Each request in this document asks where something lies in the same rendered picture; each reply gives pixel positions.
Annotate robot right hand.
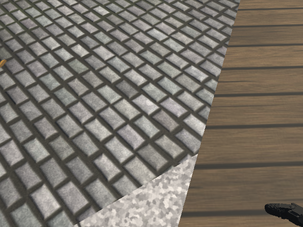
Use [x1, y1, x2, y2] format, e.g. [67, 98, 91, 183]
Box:
[264, 202, 303, 227]

